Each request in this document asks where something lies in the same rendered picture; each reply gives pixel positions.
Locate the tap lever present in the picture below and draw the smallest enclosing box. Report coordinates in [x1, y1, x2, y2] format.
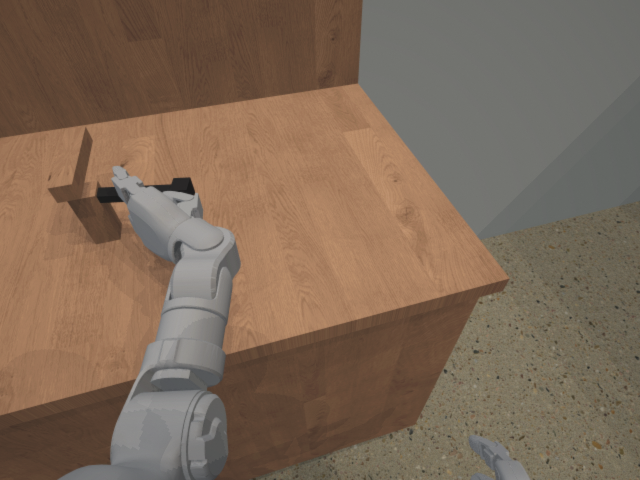
[97, 177, 195, 203]

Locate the robot right hand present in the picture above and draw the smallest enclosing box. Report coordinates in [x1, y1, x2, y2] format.
[469, 435, 531, 480]

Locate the robot left forearm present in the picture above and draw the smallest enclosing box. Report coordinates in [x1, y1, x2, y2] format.
[110, 218, 241, 462]

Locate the left robot upper arm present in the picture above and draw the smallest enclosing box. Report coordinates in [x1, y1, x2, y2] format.
[58, 390, 228, 480]

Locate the counter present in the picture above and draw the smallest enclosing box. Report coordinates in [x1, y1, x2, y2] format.
[0, 0, 510, 480]

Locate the robot left hand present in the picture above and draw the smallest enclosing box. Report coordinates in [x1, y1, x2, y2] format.
[111, 166, 203, 262]

